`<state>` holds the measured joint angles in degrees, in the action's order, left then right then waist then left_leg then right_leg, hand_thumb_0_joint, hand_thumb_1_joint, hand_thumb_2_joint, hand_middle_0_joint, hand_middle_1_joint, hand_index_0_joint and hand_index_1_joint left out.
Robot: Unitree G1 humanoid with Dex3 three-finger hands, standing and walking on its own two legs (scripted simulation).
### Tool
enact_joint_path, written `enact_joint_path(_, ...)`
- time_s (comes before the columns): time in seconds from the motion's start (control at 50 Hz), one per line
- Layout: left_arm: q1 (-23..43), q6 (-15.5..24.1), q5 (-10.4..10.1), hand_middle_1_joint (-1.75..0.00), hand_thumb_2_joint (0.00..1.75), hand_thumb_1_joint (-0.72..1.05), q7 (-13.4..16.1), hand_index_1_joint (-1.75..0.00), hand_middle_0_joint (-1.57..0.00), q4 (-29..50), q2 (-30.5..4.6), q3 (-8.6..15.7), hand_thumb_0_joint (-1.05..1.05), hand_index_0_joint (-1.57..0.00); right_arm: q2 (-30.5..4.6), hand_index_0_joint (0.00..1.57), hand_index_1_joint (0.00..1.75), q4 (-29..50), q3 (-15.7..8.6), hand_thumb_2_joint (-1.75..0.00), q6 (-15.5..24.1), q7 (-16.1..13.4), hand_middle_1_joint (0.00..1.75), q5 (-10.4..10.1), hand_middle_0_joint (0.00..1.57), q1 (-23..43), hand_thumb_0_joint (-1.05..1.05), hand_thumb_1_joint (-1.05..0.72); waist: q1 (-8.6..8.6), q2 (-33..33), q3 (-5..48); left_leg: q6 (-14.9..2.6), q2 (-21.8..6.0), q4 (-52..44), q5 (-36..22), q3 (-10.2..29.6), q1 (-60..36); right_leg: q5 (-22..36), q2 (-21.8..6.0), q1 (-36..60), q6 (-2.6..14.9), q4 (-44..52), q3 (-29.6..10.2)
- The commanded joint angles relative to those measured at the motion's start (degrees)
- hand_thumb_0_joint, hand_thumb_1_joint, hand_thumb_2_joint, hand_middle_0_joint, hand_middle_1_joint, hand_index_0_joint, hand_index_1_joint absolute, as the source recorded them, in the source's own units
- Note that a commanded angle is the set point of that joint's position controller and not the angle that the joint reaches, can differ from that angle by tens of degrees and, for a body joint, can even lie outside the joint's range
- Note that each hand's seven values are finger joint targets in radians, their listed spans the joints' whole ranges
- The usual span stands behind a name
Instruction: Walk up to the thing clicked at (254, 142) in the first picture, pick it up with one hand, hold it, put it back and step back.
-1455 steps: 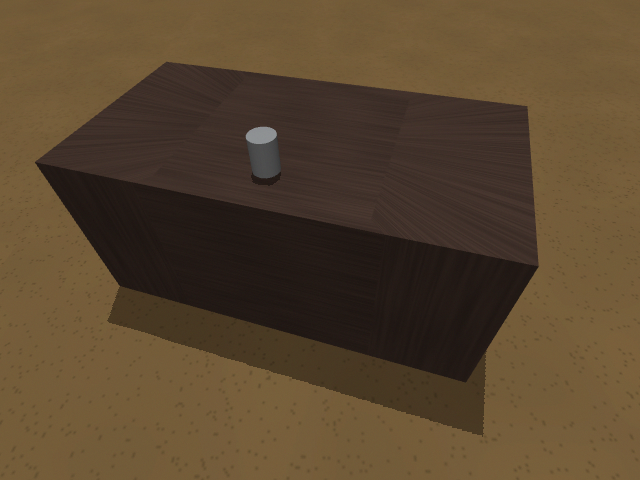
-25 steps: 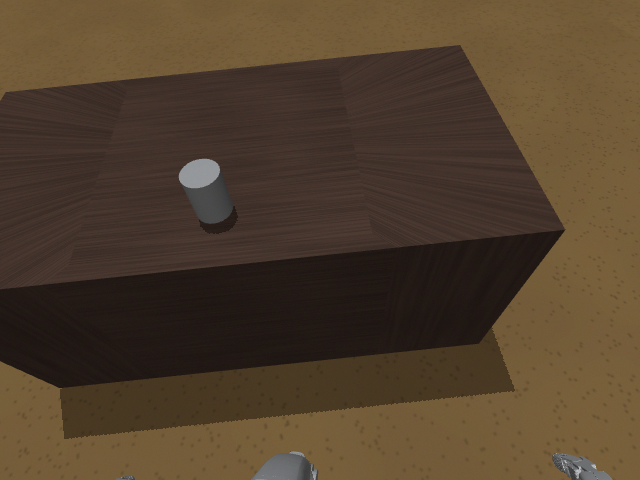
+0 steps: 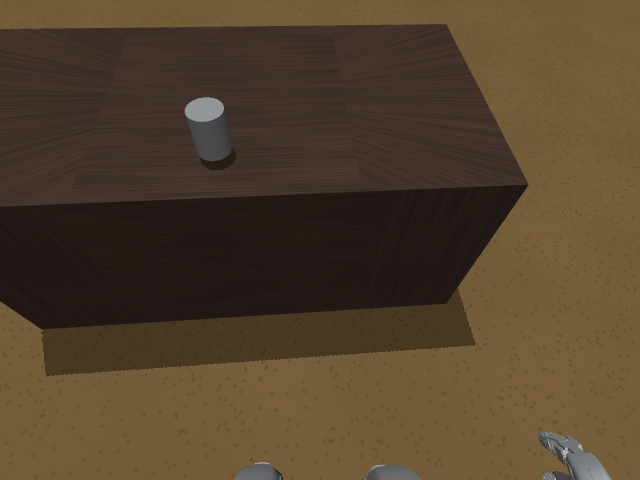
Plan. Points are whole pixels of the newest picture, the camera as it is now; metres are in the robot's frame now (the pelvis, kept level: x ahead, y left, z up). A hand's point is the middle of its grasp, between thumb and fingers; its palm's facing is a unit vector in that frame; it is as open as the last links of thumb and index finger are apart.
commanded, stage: step back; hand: left
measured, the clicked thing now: (209, 130) +0.78 +0.27 -0.11
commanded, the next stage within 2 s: none
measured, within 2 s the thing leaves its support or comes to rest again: neither
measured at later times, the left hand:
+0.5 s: hand out of the picture -0.04 +0.25 -0.15, palm faces +0.08 -0.91 -0.41, open 7.4 cm
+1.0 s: hand out of the picture -0.32 +0.21 -0.13, palm faces +0.03 -0.90 -0.44, open 7.4 cm
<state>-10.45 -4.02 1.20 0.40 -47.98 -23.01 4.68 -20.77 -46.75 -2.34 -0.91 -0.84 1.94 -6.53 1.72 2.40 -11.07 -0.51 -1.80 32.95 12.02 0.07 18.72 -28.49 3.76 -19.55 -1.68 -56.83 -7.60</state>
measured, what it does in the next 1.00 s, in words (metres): walks backwards: right foot, then left foot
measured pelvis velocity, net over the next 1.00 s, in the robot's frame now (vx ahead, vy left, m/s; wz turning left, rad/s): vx -0.34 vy -0.07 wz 0.01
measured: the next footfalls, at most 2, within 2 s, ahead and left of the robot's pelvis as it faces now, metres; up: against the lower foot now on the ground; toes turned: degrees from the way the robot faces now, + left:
right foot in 0.08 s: -0.01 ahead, -0.14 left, +0.00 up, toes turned +3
left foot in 0.46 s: -0.14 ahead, +0.08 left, +0.00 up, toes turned +4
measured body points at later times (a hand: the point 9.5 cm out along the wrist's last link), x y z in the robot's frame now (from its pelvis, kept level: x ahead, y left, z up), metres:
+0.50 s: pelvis -0.17 -0.03 -0.01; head -0.11 -0.02 +0.43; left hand -0.05 +0.30 -0.12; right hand -0.07 -0.33 -0.14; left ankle -0.18 +0.08 -0.73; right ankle -0.06 -0.14 -0.73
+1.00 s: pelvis -0.34 -0.07 +0.00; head -0.31 -0.09 +0.45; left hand -0.32 +0.25 -0.10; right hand -0.21 -0.38 -0.13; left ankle -0.30 +0.09 -0.66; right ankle -0.34 -0.18 -0.73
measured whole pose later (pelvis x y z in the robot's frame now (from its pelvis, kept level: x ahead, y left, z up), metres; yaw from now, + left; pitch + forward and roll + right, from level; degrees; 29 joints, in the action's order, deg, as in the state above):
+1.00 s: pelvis -0.34 -0.07 +0.00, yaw +0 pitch -2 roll +2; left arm -15.1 -2.0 2.7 0.4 -54.0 -20.4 3.3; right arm -23.2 -50.0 -2.9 -4.3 -0.1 1.1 -8.3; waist 3.1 -1.5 -6.2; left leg 0.5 5.3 61.5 23.4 8.4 29.4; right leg -19.7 -1.3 -13.7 1.0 -35.7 -2.4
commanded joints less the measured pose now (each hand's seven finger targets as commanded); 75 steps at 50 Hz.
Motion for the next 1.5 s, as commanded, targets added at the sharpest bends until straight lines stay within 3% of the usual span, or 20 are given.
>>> enact_joint_path(0.0, -3.3, 2.4, 0.0, -0.30, 0.90, 0.90, 0.1, -0.30, -0.20, 3.6, -8.1, 2.9, 0.00, -0.20, -15.9, 0.20, 0.30, 4.3, -4.9, -0.90, -0.2, -0.7, 0.30, -0.2, 0.20, -0.3, 0.00, -0.90, -1.79, -15.1, 15.3, -11.24, -11.5, -2.9, -18.0, 10.6, -12.2, 4.8, -2.7, 2.8, 1.06, 21.8, 4.8)
enact_joint_path(0.06, -8.2, 3.0, 1.1, -0.30, 0.90, 0.90, 0.0, -0.30, -0.20, 0.5, -10.5, 3.7, 0.00, -0.20, -14.6, 0.20, 0.30, 4.9, -4.2, -0.90, -1.2, -0.4, 0.30, -1.4, 0.20, 1.2, 0.00, -0.90, 0.22, -9.4, 16.0, -5.35, -6.4, 2.2, -4.2, 8.6, 1.4, 16.1, -4.4, 14.2, 4.32, 32.4, 2.5)
enact_joint_path(0.1, -2.3, 2.8, 1.3, -0.30, 0.90, 0.90, -0.2, -0.30, -0.20, 3.9, -20.9, 5.9, 0.00, -0.20, -11.8, 0.20, 0.30, 6.3, -3.9, -0.90, -1.3, -1.5, 0.30, -1.7, 0.20, 2.7, 0.00, -0.90, 2.52, 13.8, 10.4, 0.86, 7.9, 26.4, 23.6, 6.0, 9.6, 11.9, -26.7, -2.0, 18.18, 41.2, -25.4)
enact_joint_path(0.12, 1.7, 3.0, 1.2, -0.30, 0.90, 0.90, 0.2, -0.30, -0.20, 5.6, -20.6, 5.7, 0.00, -0.20, -14.4, 0.20, 0.30, 5.3, -5.1, -0.90, -1.4, -1.8, 0.30, -1.4, 0.20, 2.3, 0.00, -0.90, 1.19, 12.8, 5.5, 1.06, 5.0, 34.3, 23.1, 10.1, 6.4, 9.0, -28.8, -11.9, 19.71, 43.9, -28.8)
enact_joint_path(0.2, 7.4, 3.2, 1.2, -0.30, 0.90, 0.90, 0.7, -0.30, -0.20, 6.6, -11.8, 4.1, 0.00, -0.20, -11.8, 0.20, 0.30, 1.0, -3.2, -0.90, -0.7, -1.4, 0.30, -2.1, 0.20, -5.0, 0.00, -0.90, -3.32, 6.6, 9.4, 0.88, 9.7, 36.7, 14.3, 9.5, 9.1, 30.8, -14.5, 2.0, 11.38, 32.8, -3.5)
enact_joint_path(0.36, -1.1, 2.2, 0.9, -0.30, 0.90, 0.90, 2.0, -0.30, -0.20, 7.1, -11.4, 3.5, 0.00, -0.20, -10.7, 0.20, 0.30, 1.8, -2.7, -0.90, 0.3, -1.4, 0.30, -0.9, 0.20, -5.2, 0.00, -0.90, 1.92, 10.3, 16.2, 1.54, 4.1, 10.4, 18.6, 3.2, 7.7, 44.3, -19.3, 21.3, 14.22, 26.4, -6.7)
enact_joint_path(0.44, 4.0, 0.9, -0.1, -0.30, 0.90, 0.90, 1.2, -0.30, -0.20, 8.7, -11.1, 2.1, 0.00, -0.20, -12.6, 0.20, 0.30, -1.5, -4.2, -0.90, 0.4, -1.0, 0.30, -0.3, 0.20, -11.3, 0.00, -0.90, -1.96, 4.5, 17.1, -2.05, 1.3, -10.8, -1.8, 4.6, -8.5, 29.8, -15.2, 6.7, 8.06, 20.0, -3.1)
enact_joint_path(0.5, 6.4, 0.7, 0.1, -0.30, 0.90, 0.90, 2.2, -0.30, -0.20, 8.5, -10.9, 3.0, 0.00, -0.20, -23.1, 0.20, 0.30, 1.7, -5.9, -0.90, 0.0, -0.3, 0.30, 0.9, 0.20, -4.4, 0.00, -0.90, -4.08, -15.0, 11.8, -17.97, -22.4, -15.3, -10.8, 31.4, 3.0, -11.1, 0.0, -4.8, 2.10, -9.6, 0.0)
enact_joint_path(0.58, 0.1, 0.6, -1.0, -0.30, 0.90, 0.90, 1.0, -0.30, -0.20, 4.0, -10.4, 3.1, 0.00, -0.20, -14.2, 0.20, 0.30, 3.2, -3.4, -0.90, 0.5, -0.9, 0.30, 0.9, 0.20, 4.2, 0.00, -0.90, 2.03, -8.0, 8.2, -11.84, -11.8, -12.3, -13.2, 12.7, 2.6, 0.5, 2.5, -5.8, 2.50, -18.7, -2.6)
enact_joint_path(0.8, -8.0, 3.8, 0.4, -0.30, 0.90, 0.90, 0.6, -0.30, -0.20, -2.1, -8.8, 1.8, 0.00, -0.20, -16.5, 0.20, 0.30, 2.5, -4.4, -0.90, -2.6, 0.3, 0.30, -0.4, 0.20, 0.3, 0.00, -0.90, -0.10, -13.2, 19.2, -8.79, -9.2, -2.0, -5.9, 8.0, -9.6, 11.2, -1.5, 11.0, 2.67, 36.1, 9.7)
enact_joint_path(0.88, 2.1, 4.1, 1.5, -0.30, 0.90, 0.90, 1.2, -0.30, -0.20, 1.9, -22.0, 5.1, 0.00, -0.20, -15.0, 0.20, 0.30, 4.2, -5.2, -0.90, -2.8, -0.6, 0.30, -0.7, 0.20, 4.2, 0.00, -0.90, 1.82, 11.2, 3.7, 1.74, 2.1, 32.5, 20.0, 12.8, 7.3, -8.2, -31.0, -14.6, 19.39, 46.6, -29.9)
enact_joint_path(0.94, 7.7, 4.8, 1.3, -0.30, 0.90, 0.90, 1.4, -0.30, -0.20, 2.2, -12.7, 2.9, 0.00, -0.20, -12.3, 0.20, 0.30, -0.6, -3.7, -0.90, -2.0, 0.1, 0.30, -1.4, 0.20, -2.5, 0.00, -0.90, -3.76, 1.8, 5.5, 1.41, 8.1, 34.2, 10.2, 10.5, 9.1, 15.9, -15.3, -2.5, 11.03, 35.2, -2.6)
enact_joint_path(1.06, -2.6, 5.4, 2.4, -0.30, 0.90, 0.90, 0.5, -0.30, -0.20, 0.1, -14.4, 4.3, 0.00, -0.20, -11.9, 0.20, 0.30, -0.2, -3.1, -0.90, 0.6, 0.8, 0.30, 0.0, 0.20, -0.2, 0.00, -0.90, 3.61, 10.8, 9.0, 2.36, 2.5, 11.0, 17.1, 3.5, 12.6, -8.5, -16.9, 15.3, 11.91, 36.8, -7.6)
enact_joint_path(1.14, -0.4, 4.1, 1.4, -0.30, 0.90, 0.90, -0.3, -0.30, -0.20, 0.4, -13.6, 2.9, 0.00, -0.20, -11.5, 0.20, 0.30, -4.7, -4.1, -0.90, 2.6, 1.0, 0.30, 0.3, 0.20, -7.2, 0.00, -0.90, -0.56, 6.4, 10.5, -0.14, 4.0, -14.7, 8.4, -0.6, -9.9, 2.1, -15.0, 4.8, 9.31, 27.4, -1.4)
enact_joint_path(1.2, 2.6, 4.1, 0.4, -0.30, 0.90, 0.90, -0.1, -0.30, -0.20, 1.2, -10.2, 1.8, 0.00, -0.20, -22.4, 0.20, 0.30, -4.7, -6.3, -0.90, 3.3, 0.5, 0.30, 1.0, 0.20, -9.5, 0.00, -0.90, -3.93, -11.6, 7.4, -12.88, -18.5, -21.7, 34.9, 37.7, -11.7, -4.0, -5.4, -17.9, 2.65, 4.0, 6.3)
enact_joint_path(1.22, 6.1, 4.5, 0.9, -0.30, 0.90, 0.90, -0.4, -0.30, -0.20, 1.1, -13.8, 2.7, 0.00, -0.20, -22.4, 0.20, 0.30, -4.9, -6.5, -0.90, 3.3, 0.7, 0.30, 0.1, 0.20, -7.9, 0.00, -0.90, -4.23, -9.7, 2.0, -15.32, -20.3, -24.1, 38.8, 37.4, -2.0, -3.4, -7.7, -13.6, 3.21, 1.2, 3.2)
enact_joint_path(1.28, 0.5, 5.4, 0.1, -0.30, 0.90, 0.90, -1.5, -0.30, -0.20, -1.1, -11.5, 2.2, 0.00, -0.20, -15.1, 0.20, 0.30, -3.5, -4.5, -0.90, 3.9, 0.8, 0.30, 0.7, 0.20, -3.5, 0.00, -0.90, -0.86, -9.3, 2.8, -9.70, -10.3, -18.8, 20.2, 18.2, -8.0, 4.2, -7.4, -12.0, 3.29, 7.3, 4.9)
enact_joint_path(1.36, 2.0, 5.8, 0.2, -0.30, 0.90, 0.90, -2.1, -0.30, -0.20, -2.0, -9.9, 2.0, 0.00, -0.20, -15.9, 0.20, 0.30, -4.0, -4.9, -0.90, 3.6, 1.2, 0.30, 0.7, 0.20, -6.3, 0.00, -0.90, -3.21, -13.0, 4.6, -9.56, -9.7, -17.5, 18.8, 14.6, -3.5, 4.3, -5.6, -3.0, 2.27, 15.6, 8.4)
enact_joint_path(1.44, -6.4, 7.0, 0.4, -0.30, 0.90, 0.90, -0.8, -0.30, -0.20, -6.4, -9.6, 2.6, 0.00, -0.20, -11.3, 0.20, 0.30, -2.7, -2.9, -0.90, 1.9, 1.1, 0.30, -0.3, 0.20, -2.5, 0.00, -0.90, 2.29, -7.5, 9.5, -5.16, -4.7, -1.4, 14.6, 5.8, 7.1, 14.2, -2.9, 18.7, 2.36, 31.4, 9.9)
enact_joint_path(1.48, -7.3, 8.0, 1.5, -0.30, 0.90, 0.90, 0.3, -0.30, -0.20, -5.4, -16.6, 4.0, 0.00, -0.20, -6.0, 0.20, 0.30, -1.4, -1.0, -0.90, 1.8, 0.7, 0.30, -0.9, 0.20, -5.1, 0.00, -0.90, 2.52, 8.9, 11.1, -0.42, 5.5, 17.6, 20.3, 3.3, 16.4, 0.2, -21.9, 18.9, 8.61, 43.0, -22.5)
